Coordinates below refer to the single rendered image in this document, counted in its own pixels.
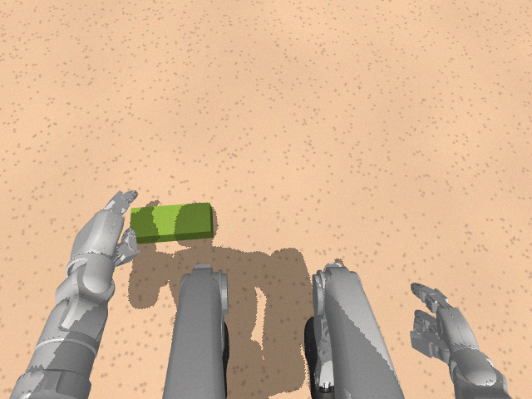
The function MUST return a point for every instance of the carton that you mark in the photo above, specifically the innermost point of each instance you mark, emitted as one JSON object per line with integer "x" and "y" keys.
{"x": 172, "y": 222}

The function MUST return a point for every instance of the right robot hand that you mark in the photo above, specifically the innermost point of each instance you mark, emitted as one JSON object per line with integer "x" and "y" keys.
{"x": 441, "y": 336}

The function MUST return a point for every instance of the left robot arm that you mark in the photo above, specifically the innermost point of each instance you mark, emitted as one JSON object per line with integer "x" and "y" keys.
{"x": 61, "y": 364}

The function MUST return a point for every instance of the right robot foot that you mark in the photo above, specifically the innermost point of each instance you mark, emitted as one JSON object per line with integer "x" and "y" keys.
{"x": 311, "y": 354}

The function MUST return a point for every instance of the left robot hand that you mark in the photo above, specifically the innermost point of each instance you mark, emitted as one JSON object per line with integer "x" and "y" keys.
{"x": 101, "y": 233}

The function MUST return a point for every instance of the right robot arm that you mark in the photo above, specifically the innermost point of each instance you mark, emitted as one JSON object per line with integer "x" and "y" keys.
{"x": 475, "y": 377}

